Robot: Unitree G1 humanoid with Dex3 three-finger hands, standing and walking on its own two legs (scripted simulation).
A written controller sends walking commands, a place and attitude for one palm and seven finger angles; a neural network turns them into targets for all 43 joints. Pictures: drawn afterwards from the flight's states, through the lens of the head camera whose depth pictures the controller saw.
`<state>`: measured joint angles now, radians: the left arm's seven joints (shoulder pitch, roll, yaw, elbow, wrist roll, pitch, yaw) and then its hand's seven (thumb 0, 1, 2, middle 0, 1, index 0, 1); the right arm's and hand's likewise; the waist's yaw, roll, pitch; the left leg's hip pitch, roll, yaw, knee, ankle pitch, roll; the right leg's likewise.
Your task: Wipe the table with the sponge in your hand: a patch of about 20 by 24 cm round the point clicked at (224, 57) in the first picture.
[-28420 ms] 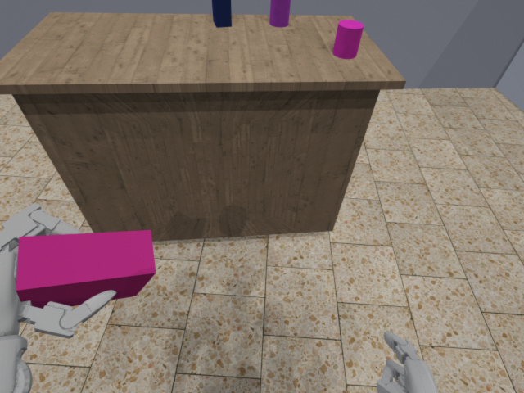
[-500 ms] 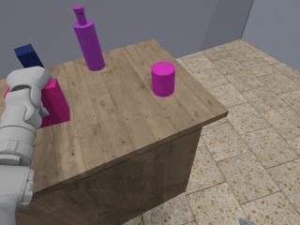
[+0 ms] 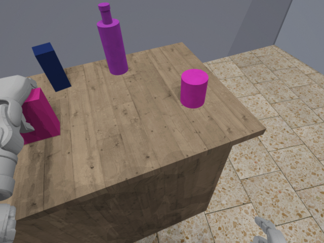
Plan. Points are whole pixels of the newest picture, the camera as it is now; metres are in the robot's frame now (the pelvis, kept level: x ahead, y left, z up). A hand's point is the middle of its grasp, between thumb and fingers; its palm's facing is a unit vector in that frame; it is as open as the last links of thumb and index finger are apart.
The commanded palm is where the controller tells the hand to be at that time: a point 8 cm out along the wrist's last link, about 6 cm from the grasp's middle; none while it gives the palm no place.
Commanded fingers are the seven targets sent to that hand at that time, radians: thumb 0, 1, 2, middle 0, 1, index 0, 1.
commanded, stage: slide back across to the first lane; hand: left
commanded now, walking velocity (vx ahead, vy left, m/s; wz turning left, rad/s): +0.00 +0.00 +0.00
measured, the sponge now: (29, 124) +0.35 +0.37 +0.12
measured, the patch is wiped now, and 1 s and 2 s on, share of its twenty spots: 1.00 1.00 1.00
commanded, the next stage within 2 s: wipe back along the first lane in 0.06 s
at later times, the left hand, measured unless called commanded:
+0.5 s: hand (16, 118) +0.33 +0.37 +0.16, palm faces +0.01 -0.02 -1.00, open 9.4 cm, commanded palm +0.30 +0.35 +0.20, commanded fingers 0.00 0.10 1.30 -1.20 -1.60 -1.20 -1.60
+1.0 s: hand (15, 131) +0.30 +0.35 +0.15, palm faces +0.02 +0.00 -1.00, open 9.4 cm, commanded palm +0.26 +0.33 +0.18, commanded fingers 0.00 0.10 1.30 -1.20 -1.60 -1.20 -1.60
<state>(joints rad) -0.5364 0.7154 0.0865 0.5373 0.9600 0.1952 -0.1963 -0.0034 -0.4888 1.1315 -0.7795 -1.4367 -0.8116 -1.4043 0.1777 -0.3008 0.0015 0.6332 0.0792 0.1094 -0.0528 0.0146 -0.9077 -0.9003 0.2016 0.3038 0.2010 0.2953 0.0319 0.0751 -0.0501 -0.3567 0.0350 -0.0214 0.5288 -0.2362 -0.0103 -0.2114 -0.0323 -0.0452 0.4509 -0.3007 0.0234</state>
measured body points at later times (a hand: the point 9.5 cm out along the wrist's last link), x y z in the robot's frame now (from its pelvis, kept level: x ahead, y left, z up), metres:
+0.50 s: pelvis -0.01 +0.01 +0.00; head +0.01 -0.01 +0.45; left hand +0.33 +0.36 +0.21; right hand +0.16 -0.23 -0.11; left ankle +0.02 +0.13 -0.74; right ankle -0.05 -0.14 -0.74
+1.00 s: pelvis -0.01 +0.00 +0.00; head -0.01 -0.03 +0.45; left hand +0.29 +0.34 +0.21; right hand +0.20 -0.23 -0.09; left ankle +0.02 +0.13 -0.74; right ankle -0.05 -0.14 -0.74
